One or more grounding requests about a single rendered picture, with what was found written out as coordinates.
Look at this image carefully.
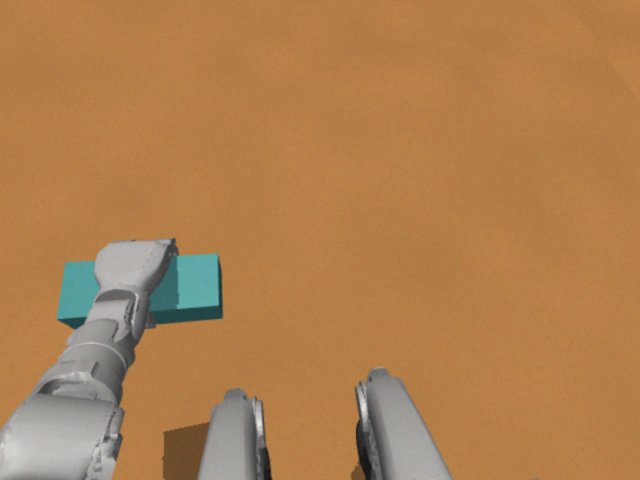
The right robot foot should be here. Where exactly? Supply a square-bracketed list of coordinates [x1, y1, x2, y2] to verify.
[356, 419, 373, 480]

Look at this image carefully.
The carton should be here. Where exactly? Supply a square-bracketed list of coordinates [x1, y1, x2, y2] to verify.
[57, 253, 223, 330]

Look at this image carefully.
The left robot arm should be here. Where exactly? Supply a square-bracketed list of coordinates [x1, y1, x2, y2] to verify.
[0, 284, 150, 480]

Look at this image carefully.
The left robot hand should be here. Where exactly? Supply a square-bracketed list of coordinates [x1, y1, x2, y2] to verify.
[94, 238, 179, 329]

